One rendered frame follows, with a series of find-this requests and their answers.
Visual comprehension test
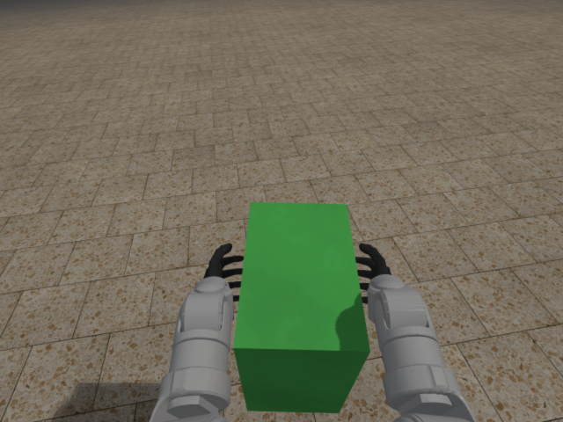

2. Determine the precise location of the right robot hand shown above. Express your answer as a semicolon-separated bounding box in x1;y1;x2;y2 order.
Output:
355;244;391;304

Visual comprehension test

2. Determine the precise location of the carton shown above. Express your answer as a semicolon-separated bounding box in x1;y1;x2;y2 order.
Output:
233;202;370;413

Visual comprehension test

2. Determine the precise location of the left robot forearm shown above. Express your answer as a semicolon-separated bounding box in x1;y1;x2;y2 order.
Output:
150;276;234;422

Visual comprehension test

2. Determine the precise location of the right robot forearm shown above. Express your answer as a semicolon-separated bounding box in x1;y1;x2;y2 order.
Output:
367;274;478;422

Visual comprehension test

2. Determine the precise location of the left robot hand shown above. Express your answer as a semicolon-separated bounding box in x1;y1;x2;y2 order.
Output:
203;244;244;302

